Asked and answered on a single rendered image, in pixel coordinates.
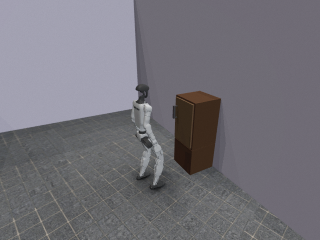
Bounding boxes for cupboard door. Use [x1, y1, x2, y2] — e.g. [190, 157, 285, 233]
[174, 97, 194, 149]

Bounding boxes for right robot foot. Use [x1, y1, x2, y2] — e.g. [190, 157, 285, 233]
[150, 181, 165, 190]

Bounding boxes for robot left shin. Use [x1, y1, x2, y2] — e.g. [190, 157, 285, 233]
[139, 152, 151, 176]

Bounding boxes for robot right hand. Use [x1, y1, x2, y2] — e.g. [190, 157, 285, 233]
[153, 144, 163, 158]

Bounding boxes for handle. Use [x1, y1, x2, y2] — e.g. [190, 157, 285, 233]
[172, 105, 177, 119]

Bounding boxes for right robot forearm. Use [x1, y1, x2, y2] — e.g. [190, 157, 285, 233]
[145, 124, 158, 146]

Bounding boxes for right robot upper arm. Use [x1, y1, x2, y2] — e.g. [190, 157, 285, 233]
[143, 104, 152, 130]

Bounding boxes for left robot upper arm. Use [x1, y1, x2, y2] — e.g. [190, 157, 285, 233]
[131, 100, 137, 120]

